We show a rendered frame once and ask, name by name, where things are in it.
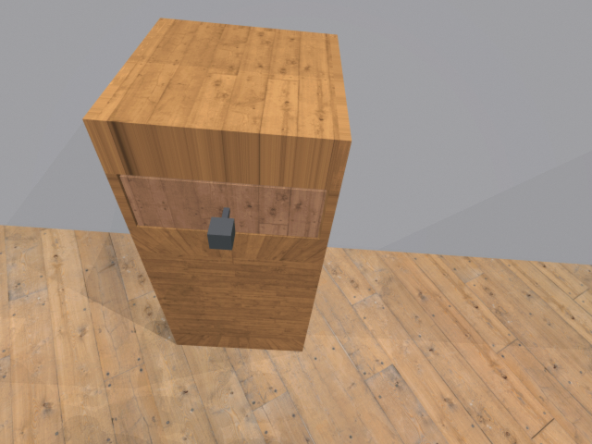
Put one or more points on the drawer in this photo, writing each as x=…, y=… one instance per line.
x=188, y=203

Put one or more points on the cabinet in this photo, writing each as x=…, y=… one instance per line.
x=239, y=104

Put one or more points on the handle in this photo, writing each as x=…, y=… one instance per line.
x=221, y=232

